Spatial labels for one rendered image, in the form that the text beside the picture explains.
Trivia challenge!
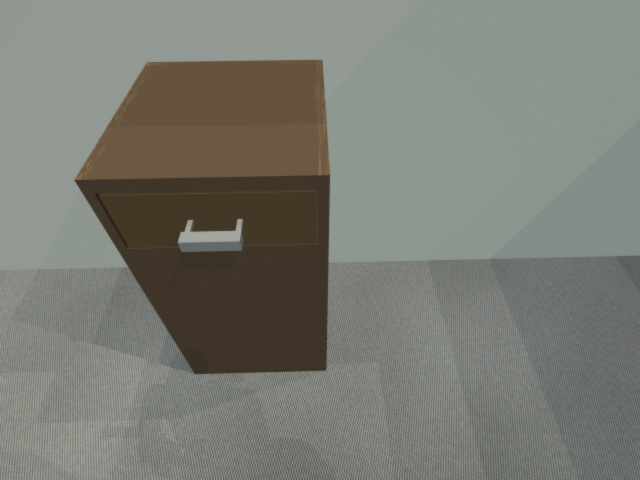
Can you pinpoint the drawer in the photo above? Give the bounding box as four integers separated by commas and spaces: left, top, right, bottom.
99, 190, 317, 247

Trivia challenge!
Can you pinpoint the cabinet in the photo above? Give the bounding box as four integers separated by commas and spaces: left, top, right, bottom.
75, 60, 330, 374

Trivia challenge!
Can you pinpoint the handle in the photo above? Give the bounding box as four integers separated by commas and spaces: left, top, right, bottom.
178, 219, 244, 252

